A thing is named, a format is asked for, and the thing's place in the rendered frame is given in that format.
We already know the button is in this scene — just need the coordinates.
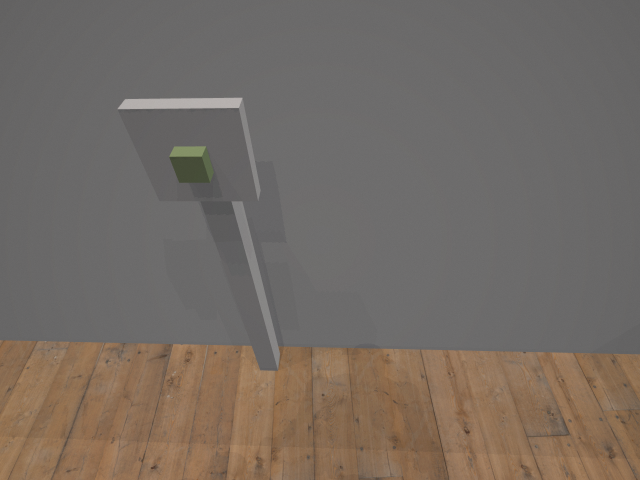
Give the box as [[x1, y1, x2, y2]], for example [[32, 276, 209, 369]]
[[169, 146, 214, 183]]

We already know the panel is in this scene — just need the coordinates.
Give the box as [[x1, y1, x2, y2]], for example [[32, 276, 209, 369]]
[[117, 98, 280, 371]]

